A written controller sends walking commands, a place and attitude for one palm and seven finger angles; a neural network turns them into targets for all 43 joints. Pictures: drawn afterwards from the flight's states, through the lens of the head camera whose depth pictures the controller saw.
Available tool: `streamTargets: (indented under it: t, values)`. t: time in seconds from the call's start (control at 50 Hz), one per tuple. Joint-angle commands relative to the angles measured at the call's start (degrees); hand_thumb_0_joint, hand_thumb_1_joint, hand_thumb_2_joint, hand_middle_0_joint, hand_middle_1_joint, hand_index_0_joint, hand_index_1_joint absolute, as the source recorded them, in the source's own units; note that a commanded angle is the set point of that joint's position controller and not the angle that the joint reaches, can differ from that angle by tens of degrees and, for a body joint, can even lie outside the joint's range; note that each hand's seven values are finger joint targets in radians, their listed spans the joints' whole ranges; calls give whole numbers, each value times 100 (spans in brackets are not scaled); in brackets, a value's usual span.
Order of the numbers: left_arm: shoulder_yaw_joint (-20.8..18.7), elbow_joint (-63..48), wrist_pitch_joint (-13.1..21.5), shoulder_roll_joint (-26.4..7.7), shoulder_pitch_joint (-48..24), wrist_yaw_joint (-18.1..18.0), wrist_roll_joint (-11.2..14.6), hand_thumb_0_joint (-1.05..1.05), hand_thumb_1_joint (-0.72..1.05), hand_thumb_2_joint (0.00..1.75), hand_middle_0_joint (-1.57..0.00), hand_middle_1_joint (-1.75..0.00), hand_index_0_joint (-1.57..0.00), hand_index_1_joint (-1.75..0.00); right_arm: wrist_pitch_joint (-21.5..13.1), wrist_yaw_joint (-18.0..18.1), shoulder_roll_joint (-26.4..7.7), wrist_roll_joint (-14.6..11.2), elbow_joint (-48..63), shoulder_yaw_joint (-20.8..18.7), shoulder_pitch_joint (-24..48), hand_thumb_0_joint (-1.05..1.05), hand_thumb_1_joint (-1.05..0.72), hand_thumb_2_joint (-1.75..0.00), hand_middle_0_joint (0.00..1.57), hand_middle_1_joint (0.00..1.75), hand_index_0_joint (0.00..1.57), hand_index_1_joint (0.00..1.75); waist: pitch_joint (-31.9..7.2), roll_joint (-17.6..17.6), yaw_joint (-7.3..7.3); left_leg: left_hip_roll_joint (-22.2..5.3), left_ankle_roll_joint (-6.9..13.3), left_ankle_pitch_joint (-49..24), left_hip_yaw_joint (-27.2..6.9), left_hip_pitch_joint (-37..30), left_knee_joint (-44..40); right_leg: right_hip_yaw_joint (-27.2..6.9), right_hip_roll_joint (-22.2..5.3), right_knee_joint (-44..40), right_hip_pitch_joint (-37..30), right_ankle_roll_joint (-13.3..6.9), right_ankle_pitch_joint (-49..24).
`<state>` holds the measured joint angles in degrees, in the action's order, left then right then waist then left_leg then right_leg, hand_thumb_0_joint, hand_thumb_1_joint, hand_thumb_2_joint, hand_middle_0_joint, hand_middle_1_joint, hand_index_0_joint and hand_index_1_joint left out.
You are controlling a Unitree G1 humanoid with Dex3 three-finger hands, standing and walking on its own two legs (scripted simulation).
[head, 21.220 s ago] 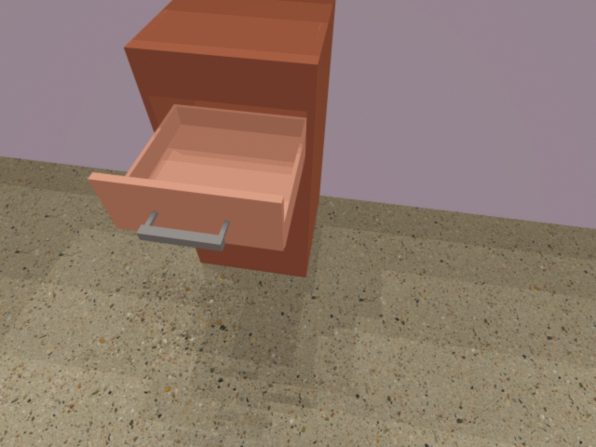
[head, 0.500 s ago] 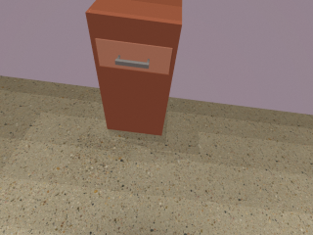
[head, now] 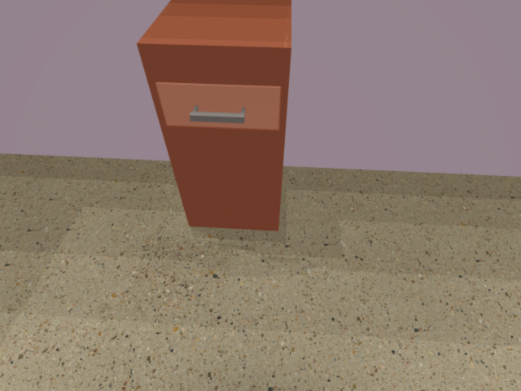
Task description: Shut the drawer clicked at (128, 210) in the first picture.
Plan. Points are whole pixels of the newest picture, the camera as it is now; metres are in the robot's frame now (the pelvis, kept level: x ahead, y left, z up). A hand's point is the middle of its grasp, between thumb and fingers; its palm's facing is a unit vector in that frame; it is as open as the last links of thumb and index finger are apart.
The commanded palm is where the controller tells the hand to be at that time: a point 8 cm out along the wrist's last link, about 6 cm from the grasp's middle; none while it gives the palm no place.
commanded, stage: let the arm hang, fingers relaxed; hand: left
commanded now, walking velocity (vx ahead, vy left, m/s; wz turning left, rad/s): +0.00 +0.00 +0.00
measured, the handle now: (218, 113) +0.92 +0.18 -0.10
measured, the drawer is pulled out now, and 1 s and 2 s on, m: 0.00 0.00 0.00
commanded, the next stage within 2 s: look to check the result in 0.26 s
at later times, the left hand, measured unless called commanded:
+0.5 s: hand out of the picture +0.00 +0.16 -0.17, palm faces +0.03 -0.98 -0.20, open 7.4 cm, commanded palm none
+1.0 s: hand out of the picture +0.03 +0.16 -0.17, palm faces +0.03 -0.98 -0.21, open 7.4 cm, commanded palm none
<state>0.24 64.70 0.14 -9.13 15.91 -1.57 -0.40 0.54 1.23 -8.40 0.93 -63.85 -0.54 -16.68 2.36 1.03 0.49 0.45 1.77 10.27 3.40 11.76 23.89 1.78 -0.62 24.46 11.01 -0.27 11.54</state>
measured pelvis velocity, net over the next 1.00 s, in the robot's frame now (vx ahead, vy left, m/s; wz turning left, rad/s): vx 0.02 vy -0.01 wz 0.00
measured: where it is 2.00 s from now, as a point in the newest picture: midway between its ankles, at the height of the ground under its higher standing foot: outside the picture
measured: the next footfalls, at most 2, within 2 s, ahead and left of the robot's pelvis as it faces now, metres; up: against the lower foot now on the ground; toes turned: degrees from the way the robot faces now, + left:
none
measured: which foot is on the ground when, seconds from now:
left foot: down 0.00-1.00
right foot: down 0.00-1.00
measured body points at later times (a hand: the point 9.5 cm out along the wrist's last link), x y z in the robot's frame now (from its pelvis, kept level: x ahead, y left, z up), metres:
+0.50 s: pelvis +0.01 -0.01 +0.00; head +0.02 -0.01 +0.45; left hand +0.00 +0.22 -0.16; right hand -0.01 -0.23 -0.16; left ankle +0.03 +0.10 -0.74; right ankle +0.02 -0.12 -0.74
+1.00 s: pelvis +0.02 -0.01 +0.00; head +0.04 -0.02 +0.45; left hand +0.03 +0.22 -0.15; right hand +0.02 -0.24 -0.16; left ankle +0.03 +0.10 -0.74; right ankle +0.02 -0.12 -0.74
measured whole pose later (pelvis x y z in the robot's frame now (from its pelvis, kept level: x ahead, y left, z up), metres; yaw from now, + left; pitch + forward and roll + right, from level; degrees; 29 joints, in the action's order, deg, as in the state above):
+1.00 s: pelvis +0.02 -0.01 +0.00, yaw +0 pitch -2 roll +0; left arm -0.6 65.6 1.0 -9.3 14.0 -1.7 -0.3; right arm -0.4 2.0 -9.0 0.8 -65.6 -1.0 -14.7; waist 3.0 0.6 0.6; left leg -0.6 0.4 11.3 2.8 9.4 22.2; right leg 2.3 0.5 22.6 8.4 -1.4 12.6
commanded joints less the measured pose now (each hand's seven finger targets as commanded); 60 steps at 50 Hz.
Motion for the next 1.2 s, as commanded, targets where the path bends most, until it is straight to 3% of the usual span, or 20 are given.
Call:
streamTargets:
  t: [0.0,0.14,0.38,0.6,0.78,0.98,1.18]
  values:
    - [-138,-135,64,-641,326,-44,-18,0,90,90,-20,-30,-20,-30,-82,42,-500,-1,37,-132,-442,0,-90,-90,20,30,20,30,285,-61,4,-557,80,406,-652,32,-595,-549,-474,-688,433,-222,601]
    - [-161,-109,76,-554,295,-53,-12,0,90,90,-20,-30,-20,-30,-116,73,-417,-3,-14,-143,-483,0,-90,-90,20,30,20,30,288,68,-10,-587,73,198,-662,32,-605,-521,-467,-641,330,-227,351]
    - [-184,-93,106,-570,264,-60,-12,0,90,90,-20,-30,-20,-30,-131,91,-442,-16,-48,-170,-487,0,-90,-90,20,30,20,30,195,-61,15,-616,68,-157,-629,-163,-507,-531,-484,-671,264,-245,132]
    - [-179,-54,103,-597,225,-54,-13,0,90,90,-20,-30,-20,-30,-118,93,-536,-11,-62,-174,-378,0,-90,-90,20,30,20,30,254,-38,25,-624,47,47,-628,-206,-558,-565,-470,-751,315,-235,329]
    - [-183,-46,127,-645,195,-52,-11,0,90,90,-20,-30,-20,-30,-156,102,-586,-19,-72,-168,-251,0,-90,-90,20,30,20,30,127,-33,5,-655,52,-449,-626,-338,-512,-527,-505,-674,153,-229,-193]
    - [-195,-81,132,-724,90,-50,-9,0,90,90,-20,-30,-20,-30,-141,96,-634,-17,-87,-166,-175,0,-90,-90,20,30,20,30,242,-98,7,-646,19,-374,-600,-297,-540,-532,-521,-768,127,-224,-133]
    - [-202,-88,161,-789,61,-53,-2,0,90,90,-20,-30,-20,-30,-159,103,-717,-20,-96,-169,-97,0,-90,-90,20,30,20,30,16,-59,3,-662,10,-652,-573,-461,-489,-536,-568,-742,-53,-222,-644]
